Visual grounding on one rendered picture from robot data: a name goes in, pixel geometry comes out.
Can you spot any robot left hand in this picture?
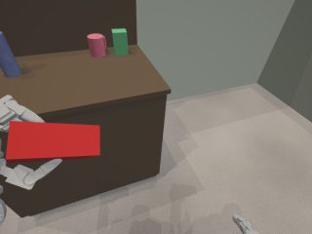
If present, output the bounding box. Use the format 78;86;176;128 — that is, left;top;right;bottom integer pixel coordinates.
0;95;62;190

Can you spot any table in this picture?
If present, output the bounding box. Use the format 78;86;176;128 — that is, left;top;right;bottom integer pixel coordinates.
0;0;172;218

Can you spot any sponge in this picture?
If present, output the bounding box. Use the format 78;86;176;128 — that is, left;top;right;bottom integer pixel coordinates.
5;121;100;164

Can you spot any robot right hand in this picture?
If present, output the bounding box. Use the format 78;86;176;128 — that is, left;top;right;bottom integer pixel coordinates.
232;214;258;234

